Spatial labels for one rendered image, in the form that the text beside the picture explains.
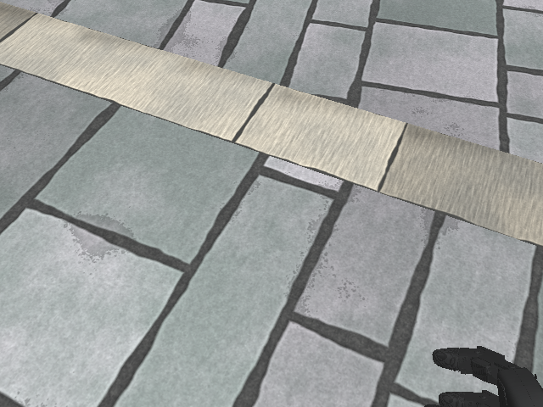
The right robot hand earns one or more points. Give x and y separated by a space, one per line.
517 387

